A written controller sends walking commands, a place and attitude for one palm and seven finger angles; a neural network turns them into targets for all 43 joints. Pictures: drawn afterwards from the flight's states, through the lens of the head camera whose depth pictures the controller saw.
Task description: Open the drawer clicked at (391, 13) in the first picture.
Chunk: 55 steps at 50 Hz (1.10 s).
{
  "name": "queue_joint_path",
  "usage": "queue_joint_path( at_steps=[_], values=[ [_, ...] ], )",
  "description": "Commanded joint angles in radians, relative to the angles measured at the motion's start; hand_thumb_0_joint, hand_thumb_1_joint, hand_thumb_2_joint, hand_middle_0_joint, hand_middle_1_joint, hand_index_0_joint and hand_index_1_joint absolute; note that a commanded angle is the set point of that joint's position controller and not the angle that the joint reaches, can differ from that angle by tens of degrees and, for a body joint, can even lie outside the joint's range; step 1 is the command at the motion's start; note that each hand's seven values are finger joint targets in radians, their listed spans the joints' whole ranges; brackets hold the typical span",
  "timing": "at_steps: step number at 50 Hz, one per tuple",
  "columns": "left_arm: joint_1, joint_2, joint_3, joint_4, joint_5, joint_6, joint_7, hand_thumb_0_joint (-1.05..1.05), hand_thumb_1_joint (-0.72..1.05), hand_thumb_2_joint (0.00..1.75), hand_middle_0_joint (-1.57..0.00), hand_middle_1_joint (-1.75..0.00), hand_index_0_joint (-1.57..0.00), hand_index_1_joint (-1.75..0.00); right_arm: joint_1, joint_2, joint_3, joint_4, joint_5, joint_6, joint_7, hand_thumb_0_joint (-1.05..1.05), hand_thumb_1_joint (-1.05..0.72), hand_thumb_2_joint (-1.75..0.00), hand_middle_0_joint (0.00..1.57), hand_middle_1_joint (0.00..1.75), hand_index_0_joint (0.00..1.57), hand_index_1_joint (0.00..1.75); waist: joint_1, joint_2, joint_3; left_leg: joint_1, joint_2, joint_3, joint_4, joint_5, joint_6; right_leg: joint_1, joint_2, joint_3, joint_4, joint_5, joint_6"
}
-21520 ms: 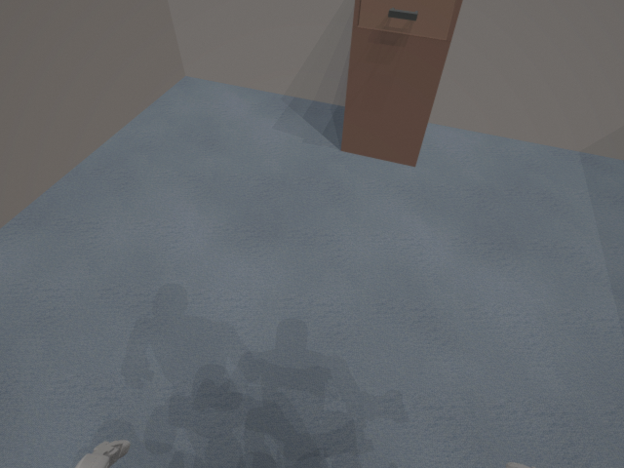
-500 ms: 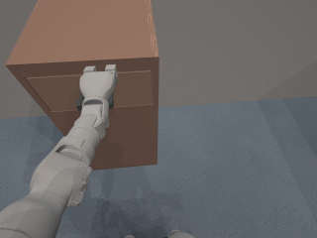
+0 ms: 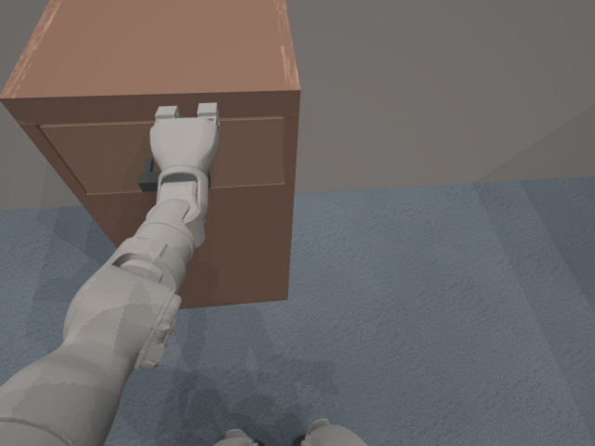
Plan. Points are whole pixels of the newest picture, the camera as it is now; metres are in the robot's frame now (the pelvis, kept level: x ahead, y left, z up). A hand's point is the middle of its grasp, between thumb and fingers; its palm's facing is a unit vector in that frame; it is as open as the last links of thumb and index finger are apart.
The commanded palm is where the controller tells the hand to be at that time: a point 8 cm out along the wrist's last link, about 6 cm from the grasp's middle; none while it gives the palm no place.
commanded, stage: lower the fingers behind the handle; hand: left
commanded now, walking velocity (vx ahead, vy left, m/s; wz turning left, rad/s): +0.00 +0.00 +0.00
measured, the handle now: (176, 171) +0.56 +0.14 -0.01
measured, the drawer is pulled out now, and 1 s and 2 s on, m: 0.00 0.00 0.00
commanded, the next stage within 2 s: lift the fingers back up to retry in 1.14 s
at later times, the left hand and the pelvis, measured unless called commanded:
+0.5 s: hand (194, 167) +0.51 +0.10 +0.05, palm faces +0.11 +0.01 -0.99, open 13.6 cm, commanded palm +0.51 +0.15 +0.03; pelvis -0.02 +0.01 -0.02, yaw +0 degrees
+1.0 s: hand (194, 167) +0.51 +0.10 +0.05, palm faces +0.13 +0.02 -0.99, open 13.6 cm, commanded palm +0.50 +0.14 +0.01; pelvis -0.03 +0.02 -0.03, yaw +0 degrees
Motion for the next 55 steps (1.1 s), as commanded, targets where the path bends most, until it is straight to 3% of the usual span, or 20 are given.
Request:
queue_joint_path(
  at_steps=[1,5,11,14,16,17,20,23,35,46,48,49,52,55],
  values=[
    [-0.373,0.384,0.067,-0.010,-0.010,0.116,-0.029,0.00,-0.50,0.30,-0.30,-1.20,-0.30,-1.20,0.094,-0.156,-0.045,-0.076,-0.007,-0.015,-0.018,0.00,-0.90,-0.90,0.20,0.30,0.20,0.30,0.000,-0.085,-0.247,0.032,-0.001,-0.026,-0.084,-0.100,-0.021,0.198,-0.064,0.097,-0.161,-0.117,0.058],
    [-0.401,0.359,0.038,-0.015,-0.008,0.124,-0.036,0.00,-0.50,0.30,-0.30,-1.20,-0.30,-1.20,0.094,-0.156,-0.041,-0.080,-0.006,-0.017,-0.024,0.00,-0.90,-0.90,0.20,0.30,0.20,0.30,-0.016,-0.083,-0.247,0.023,0.002,-0.030,-0.075,-0.118,-0.018,0.152,-0.060,0.087,-0.146,-0.148,0.058],
    [-0.381,0.388,0.047,-0.011,-0.010,0.138,-0.051,0.00,-0.50,0.30,-0.30,-1.20,-0.30,-1.20,0.087,-0.158,-0.033,-0.087,-0.005,-0.016,-0.032,0.00,-0.90,-0.90,0.20,0.30,0.20,0.30,-0.006,-0.082,-0.264,-0.007,0.000,-0.032,-0.057,-0.133,-0.018,0.143,-0.061,0.092,-0.131,-0.180,0.057],
    [-0.411,0.347,0.022,-0.025,-0.014,0.140,-0.059,0.00,-0.50,0.30,-0.30,-1.20,-0.30,-1.20,0.082,-0.152,-0.034,-0.088,-0.007,-0.017,-0.033,0.00,-0.90,-0.90,0.20,0.30,0.20,0.30,-0.018,-0.064,-0.263,-0.004,0.002,-0.038,-0.051,-0.146,-0.017,0.105,-0.056,0.078,-0.115,-0.192,0.054],
    [-0.382,0.382,0.042,-0.012,-0.011,0.142,-0.062,0.00,-0.50,0.30,-0.30,-1.20,-0.30,-1.20,0.084,-0.159,-0.028,-0.091,-0.005,-0.016,-0.037,0.00,-0.90,-0.90,0.20,0.30,0.20,0.30,-0.009,-0.084,-0.272,-0.015,0.003,-0.041,-0.047,-0.147,-0.016,0.103,-0.057,0.075,-0.104,-0.201,0.056],
    [-0.392,0.363,0.030,-0.015,-0.015,0.146,-0.064,0.00,-0.50,0.30,-0.30,-1.20,-0.30,-1.20,0.079,-0.157,-0.029,-0.091,-0.006,-0.017,-0.040,0.00,-0.90,-0.90,0.20,0.30,0.20,0.30,-0.021,-0.089,-0.265,-0.022,0.003,-0.041,-0.044,-0.157,-0.015,0.091,-0.056,0.077,-0.105,-0.220,0.058],
    [-0.403,0.338,0.016,-0.027,-0.017,0.144,-0.069,0.00,-0.50,0.30,-0.30,-1.20,-0.30,-1.20,0.078,-0.156,-0.029,-0.092,-0.006,-0.019,-0.040,0.00,-0.90,-0.90,0.20,0.30,0.20,0.30,-0.025,-0.073,-0.266,-0.019,0.005,-0.043,-0.038,-0.165,-0.014,0.058,-0.055,0.065,-0.088,-0.225,0.057],
    [-0.386,0.357,0.024,-0.022,-0.018,0.151,-0.072,0.00,-0.50,0.30,-0.30,-1.20,-0.30,-1.20,0.072,-0.157,-0.024,-0.096,-0.004,-0.017,-0.045,0.00,-0.90,-0.90,0.20,0.30,0.20,0.30,-0.019,-0.094,-0.276,-0.036,0.004,-0.046,-0.029,-0.172,-0.014,0.058,-0.055,0.069,-0.081,-0.245,0.057],
    [-0.401,0.308,0.001,-0.032,-0.018,0.185,-0.087,0.00,-0.50,0.30,-0.30,-1.20,-0.30,-1.20,0.052,-0.158,-0.018,-0.096,-0.003,0.005,-0.050,0.00,-0.90,-0.90,0.20,0.30,0.20,0.30,-0.030,-0.074,-0.285,-0.040,0.010,-0.064,-0.001,-0.171,-0.014,-0.026,-0.051,0.041,-0.022,-0.229,0.052],
    [-0.402,0.322,0.008,-0.030,-0.017,0.216,-0.109,0.00,-0.50,0.30,-0.30,-1.20,-0.30,-1.20,0.047,-0.158,-0.014,-0.105,-0.001,0.036,-0.058,0.00,-0.90,-0.90,0.20,0.30,0.20,0.30,-0.028,-0.078,-0.310,-0.043,0.015,-0.075,0.017,-0.159,-0.015,-0.033,-0.051,0.035,0.004,-0.211,0.051],
    [-0.404,0.307,0.000,-0.035,-0.016,0.218,-0.111,0.00,-0.50,0.30,-0.30,-1.20,-0.30,-1.20,0.044,-0.156,-0.014,-0.108,0.000,0.038,-0.059,0.00,-0.90,-0.90,0.20,0.30,0.20,0.30,-0.029,-0.072,-0.302,-0.038,0.015,-0.078,0.012,-0.168,-0.016,-0.045,-0.050,0.030,0.006,-0.222,0.050],
    [-0.430,0.280,-0.012,-0.047,-0.024,0.217,-0.114,0.00,-0.50,0.30,-0.30,-1.20,-0.30,-1.20,0.043,-0.152,-0.018,-0.106,-0.002,0.040,-0.058,0.00,-0.90,-0.90,0.20,0.30,0.20,0.30,-0.041,-0.074,-0.300,-0.034,0.017,-0.079,0.015,-0.164,-0.015,-0.054,-0.048,0.029,0.005,-0.211,0.049],
    [-0.398,0.331,0.008,-0.040,-0.029,0.214,-0.122,0.00,-0.50,0.30,-0.30,-1.20,-0.30,-1.20,0.037,-0.157,-0.009,-0.115,0.003,0.043,-0.067,0.00,-0.90,-0.90,0.20,0.30,0.20,0.30,-0.027,-0.084,-0.292,-0.053,0.012,-0.070,0.008,-0.188,-0.015,-0.029,-0.051,0.038,-0.007,-0.253,0.053],
    [-0.407,0.326,-0.001,-0.055,-0.033,0.205,-0.131,0.00,-0.50,0.30,-0.30,-1.20,-0.30,-1.20,0.040,-0.156,-0.007,-0.115,0.005,0.044,-0.071,0.00,-0.90,-0.90,0.20,0.30,0.20,0.30,-0.029,-0.079,-0.295,-0.051,0.014,-0.072,0.008,-0.193,-0.015,-0.033,-0.052,0.037,-0.004,-0.256,0.052]
  ],
)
